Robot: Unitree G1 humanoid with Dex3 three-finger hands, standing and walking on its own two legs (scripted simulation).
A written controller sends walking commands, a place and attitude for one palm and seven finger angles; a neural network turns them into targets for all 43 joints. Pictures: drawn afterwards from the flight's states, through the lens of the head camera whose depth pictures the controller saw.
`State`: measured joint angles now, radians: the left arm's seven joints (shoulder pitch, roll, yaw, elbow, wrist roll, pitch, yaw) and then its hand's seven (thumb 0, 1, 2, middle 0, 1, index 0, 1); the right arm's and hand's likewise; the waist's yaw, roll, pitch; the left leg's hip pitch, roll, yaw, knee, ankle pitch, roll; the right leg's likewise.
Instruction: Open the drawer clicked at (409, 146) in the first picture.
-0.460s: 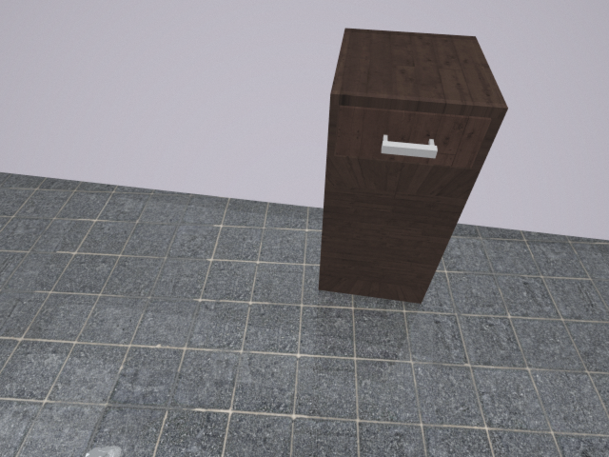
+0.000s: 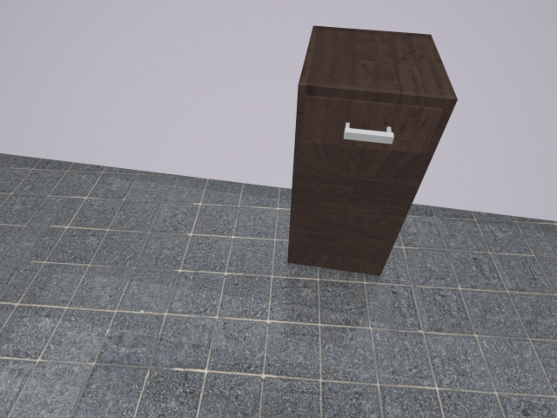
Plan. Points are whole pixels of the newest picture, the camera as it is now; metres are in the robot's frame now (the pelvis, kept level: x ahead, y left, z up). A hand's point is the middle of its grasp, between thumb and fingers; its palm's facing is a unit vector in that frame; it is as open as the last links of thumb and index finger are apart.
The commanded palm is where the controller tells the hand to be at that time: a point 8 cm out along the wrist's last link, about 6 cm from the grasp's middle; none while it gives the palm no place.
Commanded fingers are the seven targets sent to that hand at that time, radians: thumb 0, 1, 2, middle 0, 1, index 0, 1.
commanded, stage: stand and wait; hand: left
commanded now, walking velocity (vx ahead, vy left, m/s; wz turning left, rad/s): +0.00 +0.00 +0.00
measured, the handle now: (368, 131) +0.84 -0.20 -0.05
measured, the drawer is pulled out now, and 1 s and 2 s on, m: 0.00 0.00 0.00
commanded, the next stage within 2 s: look at it before walking up in 0.36 s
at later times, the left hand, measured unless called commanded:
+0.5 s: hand out of the picture +0.08 +0.24 -0.15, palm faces -0.03 -0.95 -0.32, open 7.4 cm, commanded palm none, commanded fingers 0.00 0.90 0.90 -0.20 -0.30 -0.20 -0.30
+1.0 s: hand out of the picture +0.08 +0.24 -0.15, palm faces -0.03 -0.94 -0.33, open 7.4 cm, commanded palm none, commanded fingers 0.00 0.90 0.90 -0.20 -0.30 -0.20 -0.30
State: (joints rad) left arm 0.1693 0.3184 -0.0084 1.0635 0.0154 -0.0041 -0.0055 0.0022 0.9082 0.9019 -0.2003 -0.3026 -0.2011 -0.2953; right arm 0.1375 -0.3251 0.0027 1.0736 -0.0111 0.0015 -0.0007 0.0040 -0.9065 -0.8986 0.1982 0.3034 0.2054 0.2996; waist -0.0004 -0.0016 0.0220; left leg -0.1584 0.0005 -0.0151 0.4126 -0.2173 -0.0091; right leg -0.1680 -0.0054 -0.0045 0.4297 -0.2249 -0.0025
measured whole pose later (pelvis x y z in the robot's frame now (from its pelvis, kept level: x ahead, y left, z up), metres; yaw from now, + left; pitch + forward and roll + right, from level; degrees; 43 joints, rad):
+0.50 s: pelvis +0.00 +0.00 +0.00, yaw +0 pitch -2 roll +0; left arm 0.14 0.33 0.00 1.08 0.01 -0.01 -0.01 0.00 0.91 0.90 -0.20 -0.30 -0.20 -0.30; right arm 0.14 -0.33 0.01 1.11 -0.01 0.00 0.00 0.00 -0.91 -0.90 0.20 0.30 0.20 0.30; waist -0.01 0.00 0.02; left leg -0.15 0.00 -0.01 0.38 -0.20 -0.01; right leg -0.16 0.00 0.00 0.40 -0.21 0.00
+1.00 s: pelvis +0.01 +0.00 +0.00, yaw +0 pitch -1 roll +0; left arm 0.14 0.33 0.00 1.09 0.01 -0.01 -0.01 0.00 0.91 0.90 -0.20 -0.30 -0.20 -0.30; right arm 0.11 -0.33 0.01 1.11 -0.01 -0.01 0.00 0.00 -0.91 -0.90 0.20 0.30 0.21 0.30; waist 0.00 0.00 0.03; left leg -0.13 0.01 -0.01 0.36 -0.21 -0.02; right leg -0.14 0.00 0.00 0.38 -0.21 -0.01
